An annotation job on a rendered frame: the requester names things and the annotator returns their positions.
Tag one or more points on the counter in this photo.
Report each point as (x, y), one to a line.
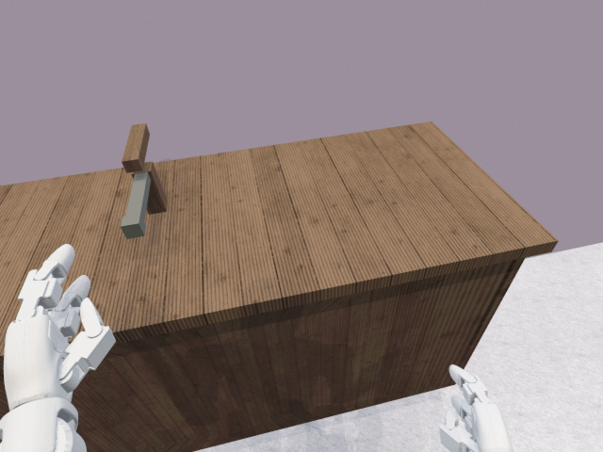
(274, 286)

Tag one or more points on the left robot forearm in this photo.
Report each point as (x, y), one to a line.
(42, 425)

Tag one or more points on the tap lever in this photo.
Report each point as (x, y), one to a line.
(133, 223)

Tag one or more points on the right robot hand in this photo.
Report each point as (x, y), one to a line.
(486, 430)

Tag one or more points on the left robot hand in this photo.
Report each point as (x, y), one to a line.
(37, 341)

